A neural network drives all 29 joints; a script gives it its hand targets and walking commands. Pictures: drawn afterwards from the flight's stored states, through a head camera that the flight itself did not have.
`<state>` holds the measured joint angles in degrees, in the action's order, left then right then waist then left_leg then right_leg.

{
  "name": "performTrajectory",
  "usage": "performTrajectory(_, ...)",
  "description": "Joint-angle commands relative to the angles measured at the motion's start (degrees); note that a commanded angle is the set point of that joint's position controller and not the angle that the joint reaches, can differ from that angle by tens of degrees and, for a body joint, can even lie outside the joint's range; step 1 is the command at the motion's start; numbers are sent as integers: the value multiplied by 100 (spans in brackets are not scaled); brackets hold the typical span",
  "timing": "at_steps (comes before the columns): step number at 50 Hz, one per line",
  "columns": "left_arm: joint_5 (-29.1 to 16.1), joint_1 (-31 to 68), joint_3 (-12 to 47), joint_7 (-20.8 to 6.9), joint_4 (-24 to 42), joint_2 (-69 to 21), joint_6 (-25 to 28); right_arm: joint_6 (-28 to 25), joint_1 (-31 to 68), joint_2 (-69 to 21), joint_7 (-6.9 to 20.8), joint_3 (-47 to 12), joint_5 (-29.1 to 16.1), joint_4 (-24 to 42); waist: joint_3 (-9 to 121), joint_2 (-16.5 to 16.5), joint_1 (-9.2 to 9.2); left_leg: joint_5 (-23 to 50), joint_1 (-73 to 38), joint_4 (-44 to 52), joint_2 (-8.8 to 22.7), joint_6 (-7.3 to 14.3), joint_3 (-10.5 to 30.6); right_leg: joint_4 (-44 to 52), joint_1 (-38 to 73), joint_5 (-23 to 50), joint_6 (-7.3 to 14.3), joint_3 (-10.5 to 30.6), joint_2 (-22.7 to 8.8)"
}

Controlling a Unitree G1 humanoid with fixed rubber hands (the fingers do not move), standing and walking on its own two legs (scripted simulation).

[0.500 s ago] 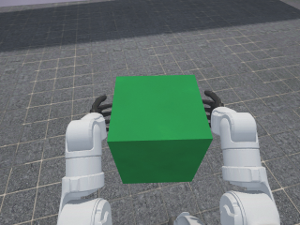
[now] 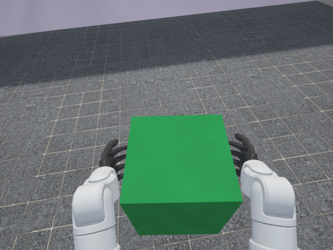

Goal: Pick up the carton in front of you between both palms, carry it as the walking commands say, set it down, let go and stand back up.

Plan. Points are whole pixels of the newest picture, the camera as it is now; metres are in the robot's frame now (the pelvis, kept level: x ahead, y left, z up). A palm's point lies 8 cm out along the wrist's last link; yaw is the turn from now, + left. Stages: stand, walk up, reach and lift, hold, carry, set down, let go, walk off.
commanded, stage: carry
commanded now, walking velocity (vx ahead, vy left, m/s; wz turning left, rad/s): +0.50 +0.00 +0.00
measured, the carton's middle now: (177, 179) +0.30 +0.00 +0.03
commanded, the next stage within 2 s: none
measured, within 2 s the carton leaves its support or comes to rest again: neither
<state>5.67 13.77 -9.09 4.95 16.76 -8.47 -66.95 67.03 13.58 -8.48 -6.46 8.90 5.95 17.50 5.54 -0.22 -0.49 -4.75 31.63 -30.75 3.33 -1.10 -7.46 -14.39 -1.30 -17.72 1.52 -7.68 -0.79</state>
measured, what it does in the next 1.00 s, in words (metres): walks ahead: left foot, then right foot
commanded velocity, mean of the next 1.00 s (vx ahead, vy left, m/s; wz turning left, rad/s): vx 0.41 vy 0.00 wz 0.00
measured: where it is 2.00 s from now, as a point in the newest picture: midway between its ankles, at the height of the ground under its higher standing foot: (178, 179)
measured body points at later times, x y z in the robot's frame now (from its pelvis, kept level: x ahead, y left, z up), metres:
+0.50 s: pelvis +0.30 +0.01 +0.00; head +0.26 +0.02 +0.44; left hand +0.58 +0.15 +0.09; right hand +0.57 -0.15 +0.09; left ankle +0.16 +0.10 -0.74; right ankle +0.45 -0.13 -0.71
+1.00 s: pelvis +0.61 -0.01 -0.01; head +0.60 -0.01 +0.44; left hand +0.88 +0.14 +0.09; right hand +0.88 -0.16 +0.08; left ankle +0.76 +0.10 -0.73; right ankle +0.49 -0.11 -0.74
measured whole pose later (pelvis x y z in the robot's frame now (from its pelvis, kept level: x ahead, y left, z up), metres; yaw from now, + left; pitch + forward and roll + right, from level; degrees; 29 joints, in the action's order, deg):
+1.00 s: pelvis +0.61 -0.01 -0.01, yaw -1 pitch +3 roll +0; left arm 6.0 6.7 -4.5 4.7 22.0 -7.4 -67.9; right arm 68.5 7.3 -7.4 -5.3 5.4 6.5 22.5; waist 5.9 -0.8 -0.3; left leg 1.1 29.7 -27.6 4.7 -0.9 -10.7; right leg -18.6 -0.4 -20.2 -1.5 -12.3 -3.5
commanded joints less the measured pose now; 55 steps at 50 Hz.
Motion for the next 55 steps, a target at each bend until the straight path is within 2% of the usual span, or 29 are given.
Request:
performTrajectory(1, -2102, 2160, 4112, -1519, 150, -4987, -211, 222, 2391, -5185, 1491, -4277, -2154, 106, 1301, 947, -73, 404, -845, 816, -302, 104, -511, -770, 900, 4398, 266, 133, -1071)
performTrajectory(2, -2119, 2242, 4133, -1517, 222, -4895, -250, 262, 2372, -5099, 1530, -4247, -2189, 80, 1457, 745, 15, 381, -1824, 1005, -440, 149, -747, -1434, 388, 4278, 129, -116, -930)
performTrajectory(3, -2120, 2323, 4136, -1511, 268, -4766, -293, 304, 2300, -4993, 1562, -4187, -2196, 21, 1744, 498, 99, -6, -3067, 791, -121, 236, -392, -2193, -534, 3357, -28, -186, -800)
performTrajectory(4, -2162, 2464, 4160, -1505, 334, -4703, -362, 341, 2294, -4819, 1584, -4100, -2141, -35, 2198, -641, 161, -513, -4288, 859, 1347, 720, 1762, -3816, -1934, 1372, -259, -163, -446)
performTrajectory(5, -2215, 2626, 4219, -1506, 396, -4686, -420, 335, 2292, -4870, 1603, -4065, -2146, -209, 2088, -1646, 188, -770, -5000, 1498, 2122, 1394, 3573, -4888, -3663, -979, -285, 142, 223)
performTrajectory(6, -2252, 2777, 4287, -1510, 392, -4757, -435, 336, 2286, -4956, 1613, -4061, -2217, -173, 1890, -1384, 166, -837, -4628, 1642, 2156, 1444, 3463, -5559, -4015, -1119, -115, 682, -121)
performTrajectory(8, -2328, 2865, 4338, -1529, 343, -5005, -387, 317, 2486, -5232, 1632, -4124, -2296, -82, 1611, -451, 132, -616, -3695, 1771, 1843, 1146, 2474, -5457, -3868, -521, -14, 845, -562)
performTrajectory(9, -2329, 2842, 4361, -1529, 315, -5098, -355, 297, 2585, -5331, 1645, -4161, -2341, -52, 1483, -234, 95, -853, -3208, 1968, 1736, 979, 2042, -5081, -3634, -180, -44, 872, -725)
performTrajectory(12, -2254, 2597, 4389, -1497, 186, -5282, -266, 240, 2524, -5392, 1682, -4234, -2394, -38, 1327, -566, 82, -1258, -2710, 2384, 1424, 862, 1184, -4189, -3320, 392, -202, 515, -707)
performTrajectory(16, -2169, 2384, 4409, -1426, 225, -5262, -193, 200, 2379, -5264, 1718, -4270, -2412, 97, 1035, -574, 96, -790, -3026, 2538, 1259, 875, 717, -2934, -3629, 1056, -369, 195, -670)
performTrajectory(24, -2177, 2285, 4349, -1392, 342, -4759, -374, 340, 2066, -4765, 1642, -4137, -2202, 53, 473, -823, 158, 1065, -3596, 1984, 1072, 705, 75, -1576, -3312, 1616, -125, -312, -381)
performTrajectory(26, -2172, 2262, 4296, -1410, 284, -4730, -405, 362, 2082, -4765, 1642, -4140, -2180, -1, 515, -913, 149, 1795, -3634, 1517, 1067, 603, -62, -1310, -2753, 1471, -6, -474, -243)
performTrajectory(28, -2149, 2100, 4228, -1434, 127, -4783, -392, 372, 2104, -4784, 1647, -4172, -2198, -13, 1105, -615, -3, 2443, -3008, -75, 750, 338, -575, -1007, -816, 1028, 34, -857, 129)
performTrajectory(29, -2119, 1995, 4181, -1447, 54, -4792, -373, 366, 2164, -4749, 1655, -4198, -2218, 9, 1608, -74, -137, 1081, -2055, -1362, 641, 141, -511, -885, 457, 493, 113, 264, -740)
performTrajectory(30, -2037, 2010, 4088, -1471, -116, -4800, -293, 398, 2311, -4923, 1651, -4335, -2276, 151, 2210, 1592, -125, -533, -177, -3228, -103, -156, -361, -338, 1946, -195, 947, 3025, -2306)
performTrajectory(31, -2086, 1884, 4136, -1481, -119, -5011, -236, 352, 2393, -4948, 1680, -4355, -2300, 177, 2004, 1725, -88, -2213, 685, -4021, -332, -48, 304, 125, 1855, 745, 1115, 3671, -2413)
performTrajectory(33, -2219, 2148, 4277, -1512, 154, -5412, -107, 188, 2515, -5364, 1709, -4447, -2401, 197, 1962, 729, -69, -1905, 823, -4412, 238, 192, 733, -183, 1338, 1929, 897, 2450, -2186)
performTrajectory(34, -2272, 2249, 4342, -1526, 283, -5551, -37, 108, 2469, -5468, 1707, -4497, -2404, 243, 1798, 305, -32, -1556, 668, -4040, 445, 202, 801, -109, 852, 1956, 691, 1965, -2033)
performTrajectory(36, -2322, 2262, 4418, -1548, 395, -5642, 66, -10, 2344, -5642, 1672, -4573, -2358, 276, 1769, 525, -4, -1125, 282, -3381, 498, 147, 622, 199, 345, 1384, 469, 1278, -1799)
performTrajectory(40, -2366, 1862, 4474, -1620, 513, -5474, 138, -148, 1851, -5628, 1576, -4612, -2191, 342, 1409, 788, -11, -647, 429, -2058, 468, -32, 253, 629, 249, 1038, 574, 699, -1643)
performTrajectory(42, -2359, 1792, 4485, -1629, 604, -5323, 131, -147, 1766, -5518, 1547, -4628, -2164, 425, 1199, 764, -17, -326, 459, -1297, 424, -74, 90, 631, 325, 1290, 567, 442, -1504)
performTrajectory(47, -2261, 1692, 4394, -1523, 862, -4801, -42, 64, 1836, -4979, 1522, -4572, -2262, 760, 863, 908, -55, 400, -211, -36, 15, 11, -393, -51, 331, 3512, 313, -266, -1284)
performTrajectory(49, -2181, 1661, 4310, -1474, 833, -4618, -154, 199, 1816, -4759, 1538, -4498, -2277, 737, 856, 892, -47, 846, -856, 476, -99, 28, -554, -620, 264, 3617, 109, -476, -1162)
performTrajectory(50, -2155, 1697, 4284, -1459, 801, -4537, -215, 257, 1770, -4665, 1547, -4444, -2261, 678, 911, 725, 22, 1306, -1514, 972, -219, 39, -736, -1180, 57, 3542, -60, -668, -999)
performTrajectory(51, -2128, 1726, 4250, -1449, 759, -4429, -272, 313, 1786, -4549, 1560, -4380, -2236, 639, 1015, 516, 66, 1824, -2341, 1194, -112, 29, -671, -1679, -370, 3352, -236, -653, -855)
performTrajectory(52, -2104, 1768, 4210, -1441, 704, -4310, -328, 381, 1822, -4394, 1570, -4292, -2213, 575, 1360, 39, 83, 3653, -3339, 888, 784, 54, 230, -2449, -1025, 1792, -464, -531, -656)
performTrajectory(53, -2177, 1997, 4324, -1411, 753, -4378, -435, 398, 1889, -4367, 1587, -4134, -2143, 377, 2095, -1205, 147, 5396, -4977, 370, 1948, 922, 1491, -3533, -2225, -412, -612, -141, -338)
performTrajectory(54, -2211, 1988, 4335, -1414, 760, -4387, -478, 381, 1628, -4495, 1596, -4074, -2193, 194, 2352, -1368, 159, 4799, -4820, 723, 2059, 1310, 1998, -4025, -2490, -1507, -533, 210, -159)
performTrajectory(55, -2237, 2114, 4356, -1429, 693, -4580, -466, 355, 1709, -4654, 1606, -4064, -2232, 272, 2202, -1119, 127, 4021, -4380, 1045, 1975, 1227, 1758, -4040, -2463, -1676, -453, 460, -253)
